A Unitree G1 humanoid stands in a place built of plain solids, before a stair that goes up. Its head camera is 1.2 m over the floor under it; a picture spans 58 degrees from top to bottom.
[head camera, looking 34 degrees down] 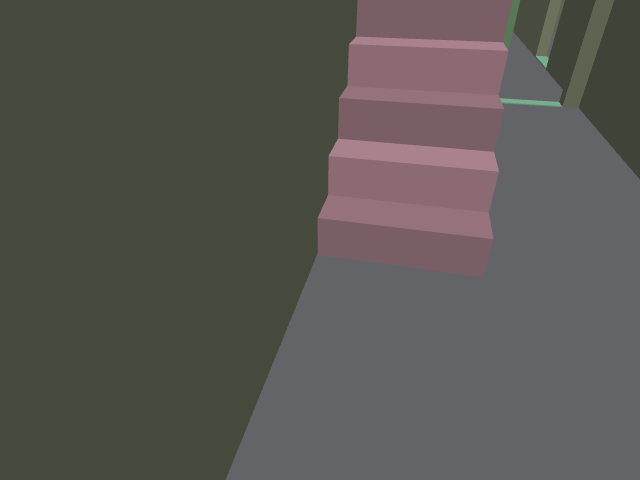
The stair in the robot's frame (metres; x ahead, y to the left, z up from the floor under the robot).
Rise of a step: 0.20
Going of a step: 0.22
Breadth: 0.75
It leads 13 degrees to the right of straight ahead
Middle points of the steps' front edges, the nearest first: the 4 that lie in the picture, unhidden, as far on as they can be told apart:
1.57 -0.35 0.20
1.79 -0.40 0.40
2.01 -0.46 0.61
2.23 -0.51 0.81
